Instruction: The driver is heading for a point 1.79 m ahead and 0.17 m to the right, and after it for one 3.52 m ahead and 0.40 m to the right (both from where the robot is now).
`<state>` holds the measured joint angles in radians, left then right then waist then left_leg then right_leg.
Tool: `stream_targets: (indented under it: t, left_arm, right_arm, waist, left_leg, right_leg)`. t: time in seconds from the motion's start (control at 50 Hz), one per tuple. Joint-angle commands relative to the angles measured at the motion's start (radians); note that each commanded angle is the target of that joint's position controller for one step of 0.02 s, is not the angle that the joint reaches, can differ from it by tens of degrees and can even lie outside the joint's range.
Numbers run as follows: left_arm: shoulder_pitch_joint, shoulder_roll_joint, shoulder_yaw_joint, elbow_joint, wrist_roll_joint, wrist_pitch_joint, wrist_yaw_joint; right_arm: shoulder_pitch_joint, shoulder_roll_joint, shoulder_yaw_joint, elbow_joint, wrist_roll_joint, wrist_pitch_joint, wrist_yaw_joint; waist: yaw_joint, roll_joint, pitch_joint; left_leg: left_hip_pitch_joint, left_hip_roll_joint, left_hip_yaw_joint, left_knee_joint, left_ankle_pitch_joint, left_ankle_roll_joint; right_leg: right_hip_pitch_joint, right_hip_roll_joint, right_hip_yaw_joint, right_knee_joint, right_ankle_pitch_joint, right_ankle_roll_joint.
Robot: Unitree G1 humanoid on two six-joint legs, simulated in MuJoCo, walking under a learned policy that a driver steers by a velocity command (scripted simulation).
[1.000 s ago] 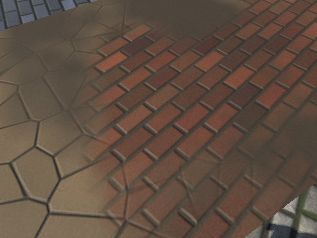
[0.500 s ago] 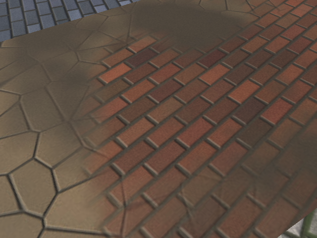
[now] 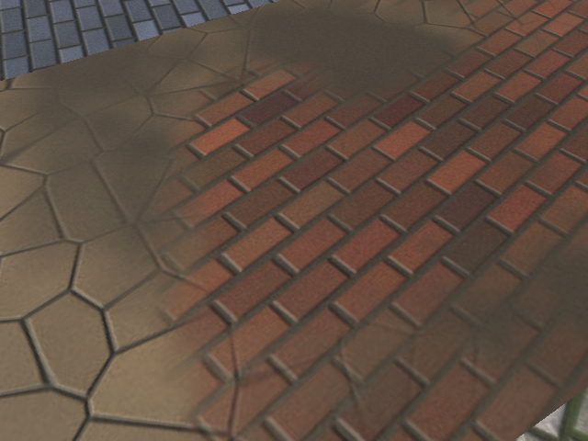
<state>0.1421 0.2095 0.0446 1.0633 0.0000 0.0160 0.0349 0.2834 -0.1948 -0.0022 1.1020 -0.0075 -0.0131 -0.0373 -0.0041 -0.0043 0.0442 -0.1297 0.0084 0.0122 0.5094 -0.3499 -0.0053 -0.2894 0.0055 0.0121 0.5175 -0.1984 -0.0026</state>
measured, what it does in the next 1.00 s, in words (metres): shifts its weight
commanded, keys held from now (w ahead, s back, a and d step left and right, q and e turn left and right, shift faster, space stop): no key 0.74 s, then w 0.26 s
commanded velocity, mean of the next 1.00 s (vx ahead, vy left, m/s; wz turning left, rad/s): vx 0.05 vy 0.00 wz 0.00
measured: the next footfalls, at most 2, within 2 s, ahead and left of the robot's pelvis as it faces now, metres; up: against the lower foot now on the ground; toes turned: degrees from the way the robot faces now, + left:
left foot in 1.44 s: +0.40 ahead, +0.09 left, +0.00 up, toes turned +2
right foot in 1.76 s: +0.33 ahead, -0.14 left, +0.00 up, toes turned -1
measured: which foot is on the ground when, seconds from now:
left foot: down 0.00-1.00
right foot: down 0.00-1.00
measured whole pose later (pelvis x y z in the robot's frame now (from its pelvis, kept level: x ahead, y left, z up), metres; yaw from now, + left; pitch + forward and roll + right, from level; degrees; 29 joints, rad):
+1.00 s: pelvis +0.06 -0.02 +0.00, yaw +0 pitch +0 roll +0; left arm 0.22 0.21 0.05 1.10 -0.03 -0.08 0.00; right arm 0.47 -0.22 -0.05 1.07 0.03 -0.05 -0.03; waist -0.02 0.04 0.00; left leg -0.06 0.04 0.00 0.48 -0.43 -0.01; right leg -0.32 -0.01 -0.07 0.63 -0.35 -0.07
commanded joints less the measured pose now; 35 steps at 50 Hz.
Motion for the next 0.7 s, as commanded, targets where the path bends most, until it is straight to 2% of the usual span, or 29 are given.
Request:
stream_targets:
  t: [0.02,0.32,0.7]
  left_arm:
    - [-0.007,0.100,0.014,-0.023,0.000,-0.008,0.004]
    - [0.029,0.087,0.002,0.024,-0.003,-0.007,0.008]
    - [0.057,0.078,-0.003,0.045,-0.005,-0.006,0.012]
  right_arm:
    - [0.064,-0.093,-0.014,-0.016,0.000,-0.008,-0.003]
    - [0.126,-0.070,-0.012,-0.014,0.003,-0.012,-0.002]
    - [0.171,-0.053,-0.014,-0.020,0.004,-0.014,-0.001]
  waist:
    - [0.002,0.008,0.006]
    - [0.005,0.010,0.009]
    - [0.007,0.011,0.013]
  left_leg:
    - [-0.166,0.022,-0.020,-0.133,0.052,0.019]
    - [-0.162,0.020,-0.019,-0.141,0.092,0.024]
    - [-0.155,0.019,-0.020,-0.146,0.129,0.028]
  right_leg:
    - [0.120,-0.033,0.036,-0.073,0.079,-0.035]
    - [0.119,-0.032,0.034,-0.072,0.113,-0.031]
    - [0.123,-0.033,0.032,-0.068,0.145,-0.027]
